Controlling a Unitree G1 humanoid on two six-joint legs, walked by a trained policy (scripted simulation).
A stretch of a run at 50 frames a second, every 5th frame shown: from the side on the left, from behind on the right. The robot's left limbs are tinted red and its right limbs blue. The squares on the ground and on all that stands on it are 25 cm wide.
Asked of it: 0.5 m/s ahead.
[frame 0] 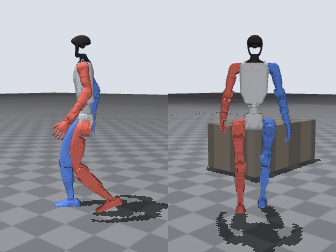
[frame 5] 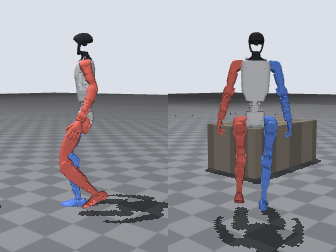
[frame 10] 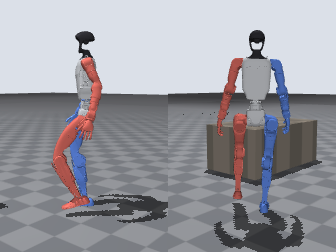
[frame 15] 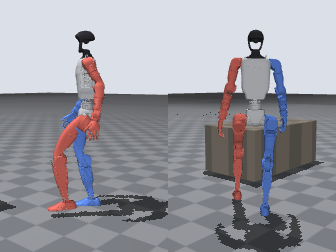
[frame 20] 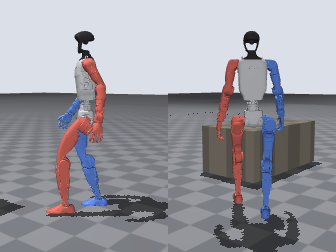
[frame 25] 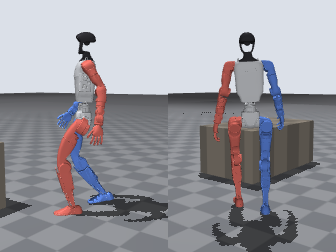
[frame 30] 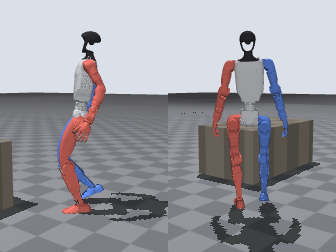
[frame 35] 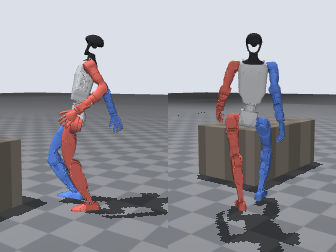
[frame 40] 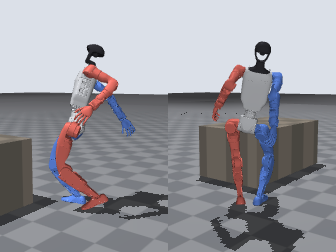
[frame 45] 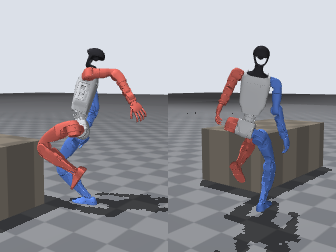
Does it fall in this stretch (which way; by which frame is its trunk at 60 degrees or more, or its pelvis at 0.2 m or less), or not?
no
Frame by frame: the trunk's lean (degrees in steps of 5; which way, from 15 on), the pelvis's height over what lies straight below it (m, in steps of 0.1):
0: 5, 0.8
5: 5, 0.8
10: 0, 0.8
15: 0, 0.8
20: 0, 0.8
25: 5, 0.8
30: 10, 0.8
35: 15 backward, 0.7
40: 20 backward and to its right, 0.7
45: 20 backward and to its right, 0.7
